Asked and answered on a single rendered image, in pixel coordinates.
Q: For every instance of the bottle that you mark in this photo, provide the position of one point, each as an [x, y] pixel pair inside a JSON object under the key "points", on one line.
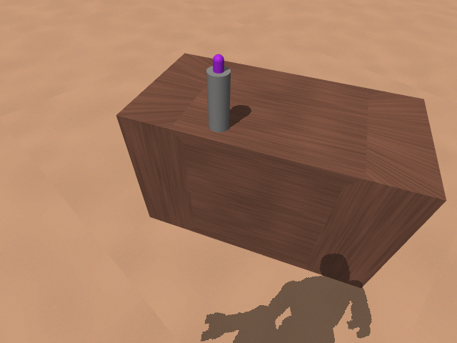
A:
{"points": [[218, 92]]}

